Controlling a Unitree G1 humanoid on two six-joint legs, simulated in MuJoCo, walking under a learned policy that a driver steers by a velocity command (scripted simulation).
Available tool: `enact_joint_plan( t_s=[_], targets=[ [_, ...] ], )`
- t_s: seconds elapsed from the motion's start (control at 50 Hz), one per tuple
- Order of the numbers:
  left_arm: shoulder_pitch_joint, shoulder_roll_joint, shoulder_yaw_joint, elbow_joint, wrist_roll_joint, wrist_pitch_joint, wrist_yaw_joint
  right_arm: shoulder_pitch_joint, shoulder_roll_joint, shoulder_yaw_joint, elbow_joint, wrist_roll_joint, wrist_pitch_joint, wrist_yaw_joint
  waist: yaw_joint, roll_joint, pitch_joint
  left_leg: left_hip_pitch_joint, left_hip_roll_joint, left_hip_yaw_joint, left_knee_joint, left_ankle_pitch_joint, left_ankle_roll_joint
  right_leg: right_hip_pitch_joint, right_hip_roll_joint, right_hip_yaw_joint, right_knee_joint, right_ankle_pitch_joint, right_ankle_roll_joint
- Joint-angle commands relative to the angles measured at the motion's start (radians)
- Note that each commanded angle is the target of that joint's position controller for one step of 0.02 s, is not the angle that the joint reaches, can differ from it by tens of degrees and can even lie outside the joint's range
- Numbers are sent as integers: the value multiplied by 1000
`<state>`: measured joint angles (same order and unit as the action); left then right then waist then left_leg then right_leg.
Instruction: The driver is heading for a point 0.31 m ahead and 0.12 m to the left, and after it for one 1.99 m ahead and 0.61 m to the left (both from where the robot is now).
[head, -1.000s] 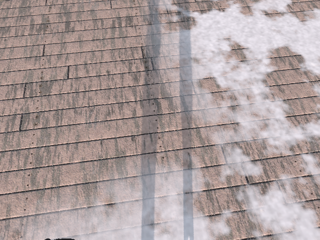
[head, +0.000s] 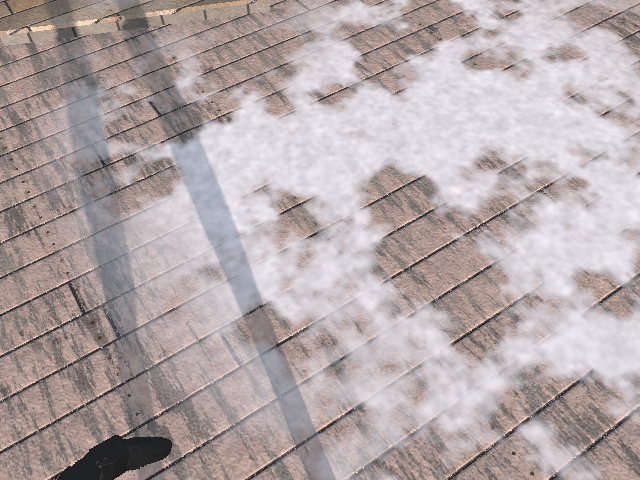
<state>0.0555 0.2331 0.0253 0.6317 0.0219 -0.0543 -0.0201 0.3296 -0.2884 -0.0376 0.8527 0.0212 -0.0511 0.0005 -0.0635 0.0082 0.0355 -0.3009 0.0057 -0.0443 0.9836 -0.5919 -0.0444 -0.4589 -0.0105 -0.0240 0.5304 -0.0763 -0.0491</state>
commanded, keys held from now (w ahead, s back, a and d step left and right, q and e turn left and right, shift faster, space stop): q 0.76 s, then w+q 0.04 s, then w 0.20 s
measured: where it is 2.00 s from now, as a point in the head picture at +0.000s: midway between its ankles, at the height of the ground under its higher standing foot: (188, 461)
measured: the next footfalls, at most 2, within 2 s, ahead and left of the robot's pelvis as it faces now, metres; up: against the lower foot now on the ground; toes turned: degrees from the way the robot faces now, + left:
left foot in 0.36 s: +0.07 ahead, +0.14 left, +0.00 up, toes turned +14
right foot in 0.84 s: +0.15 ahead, -0.06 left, +0.00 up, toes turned +33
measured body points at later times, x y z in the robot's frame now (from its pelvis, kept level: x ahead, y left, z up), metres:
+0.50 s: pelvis +0.03 +0.04 +0.01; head +0.06 +0.08 +0.46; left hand +0.11 +0.36 -0.11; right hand +0.23 -0.21 -0.07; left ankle +0.03 +0.13 -0.73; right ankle +0.08 -0.10 -0.65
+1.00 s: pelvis +0.08 +0.03 +0.02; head +0.10 +0.01 +0.47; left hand +0.01 +0.31 -0.09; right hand +0.36 -0.14 -0.08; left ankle +0.02 +0.15 -0.66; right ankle +0.11 -0.09 -0.73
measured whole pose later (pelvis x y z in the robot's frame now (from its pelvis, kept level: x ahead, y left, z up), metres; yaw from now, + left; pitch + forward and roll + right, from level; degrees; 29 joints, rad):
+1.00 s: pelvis +0.08 +0.03 +0.02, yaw +31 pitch +2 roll +0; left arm 0.27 0.26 0.07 0.82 0.00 -0.06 0.01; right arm 0.22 -0.32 -0.08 0.66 0.00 0.00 -0.02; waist 0.03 0.04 -0.03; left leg -0.53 -0.06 -0.12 1.01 -0.34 0.00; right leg -0.17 0.02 0.03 0.40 -0.25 -0.01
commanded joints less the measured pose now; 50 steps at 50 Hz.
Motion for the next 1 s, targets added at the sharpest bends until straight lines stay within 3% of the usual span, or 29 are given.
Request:
enact_joint_plan(
  t_s=[0.02,0.04,0.06,0.12,0.2,0.28,0.32,0.34,0.36,0.38,0.4,0.42,0.44,0.46,0.48,0.54,0.62,0.68,0.76,0.82,0.84,0.86,0.88,0.9,0.92,0.96,1.0],
  targets=[
    [119,117,39,-1,-6,3,7,-7,-112,-29,-62,-10,33,-25,78,-77,-186,-273,73,-45,147,23,-18,372,-292,268,-175,383,-193],
    [64,130,44,2,4,1,8,36,-95,-31,-60,-8,56,-33,28,-151,-161,-188,87,-42,124,73,-35,255,-296,230,-211,342,-207],
    [30,136,50,4,7,0,10,57,-86,-32,-55,-9,70,-40,15,-170,-138,-151,73,-12,100,100,-48,191,-277,183,-236,329,-210],
    [25,155,62,24,1,5,28,24,-74,-41,-79,-12,86,-45,20,-138,-145,-147,69,17,44,176,-41,177,-279,103,-253,282,-205],
    [18,177,72,50,-5,24,52,-74,-66,-41,-133,-13,101,-29,46,-131,-135,-114,86,36,-81,259,-9,174,-299,64,-293,54,-196],
    [24,204,82,76,-23,42,52,-109,-83,-51,-170,-13,108,-8,54,-131,-121,-74,71,70,-212,243,31,230,-327,50,-259,16,-171],
    [7,212,85,87,-40,53,52,-69,-81,-57,-163,-15,105,4,22,-120,-124,15,39,111,-379,329,67,235,-307,11,-184,1,-122],
    [35,191,82,103,-45,58,53,-42,-98,-67,-153,-20,104,3,19,-91,-123,79,15,108,-462,387,95,209,-272,-25,-112,-55,-73],
    [79,150,73,118,-34,63,49,-21,-163,-86,-157,-23,101,-6,32,62,-96,149,101,-50,-597,565,149,111,-187,-112,76,-174,16],
    [85,108,60,83,12,63,42,-34,-271,-104,-194,-23,102,-25,75,352,-64,253,334,-390,-625,873,293,-179,-23,-174,378,-551,124],
    [-29,148,73,51,6,57,52,-8,-264,-100,-207,-59,79,-14,-11,263,-105,174,380,-465,-673,792,394,-229,18,9,548,-599,115],
    [-49,168,82,50,-17,60,56,-43,-240,-94,-210,-63,57,-9,11,174,-97,165,325,-392,-680,723,359,-243,-1,61,610,-514,96],
    [-14,169,87,69,-23,65,64,-109,-216,-89,-219,-41,44,-11,49,125,-91,162,277,-328,-666,686,300,-250,-14,80,607,-421,86],
    [3,169,90,94,-8,73,73,-151,-167,-74,-231,-21,45,-15,60,69,-102,173,249,-292,-671,636,254,-250,-26,89,610,-366,81],
    [17,169,92,92,-8,74,75,-164,-177,-73,-239,-17,44,-22,76,127,-105,135,244,-284,-665,695,266,-211,-18,89,617,-323,91],
    [32,155,91,97,-22,60,71,-142,-155,-67,-243,-20,50,-35,76,114,-143,184,192,-245,-641,756,257,-178,9,90,556,-258,111],
    [-15,127,78,81,-23,53,62,-115,-183,-79,-252,-12,62,-46,45,121,-140,217,189,-299,-623,688,262,-148,22,108,353,-241,134],
    [-20,135,77,80,-28,48,52,-127,-193,-84,-265,-15,71,-43,39,144,-119,154,179,-352,-625,615,271,-66,38,111,256,-264,133],
    [4,149,81,80,-35,31,36,-154,-193,-86,-283,-10,81,-33,42,159,-129,149,165,-437,-593,684,269,26,58,117,132,-294,116],
    [94,151,85,102,-41,15,21,-196,-168,-76,-294,7,88,-36,100,140,-149,59,96,-438,-576,334,215,236,52,75,-138,-138,72],
    [140,176,93,115,-33,14,22,-170,-124,-62,-290,0,87,-39,105,82,-163,-61,41,-385,-508,143,168,385,-36,132,-173,-135,33],
    [199,214,95,116,-13,16,28,-121,-41,-36,-278,-19,82,-35,94,-114,-190,-210,-85,-216,-229,-24,102,509,-240,353,-234,-298,-43],
    [221,300,114,130,15,7,16,-156,-104,-56,-332,-1,62,-36,91,-288,-74,-438,-134,-143,-76,-31,88,424,-371,673,-338,-525,-195],
    [161,241,100,104,4,-9,18,-172,-167,-71,-313,-9,48,-37,86,-202,-2,-471,-62,-177,34,56,77,380,-361,657,-360,-630,-212],
    [126,193,86,102,-16,-15,26,-155,-179,-78,-289,-13,43,-32,69,-178,25,-486,-53,-170,62,140,64,377,-308,565,-361,-604,-172],
    [139,169,73,113,-33,-17,36,-136,-139,-70,-263,-23,34,-23,73,-144,23,-492,-28,-136,77,247,34,407,-252,455,-369,-500,-132],
    [188,171,70,129,-27,-24,39,-173,-100,-58,-267,-18,14,-11,94,-130,27,-479,-2,-67,60,338,24,397,-219,359,-389,-383,-130]
  ],
)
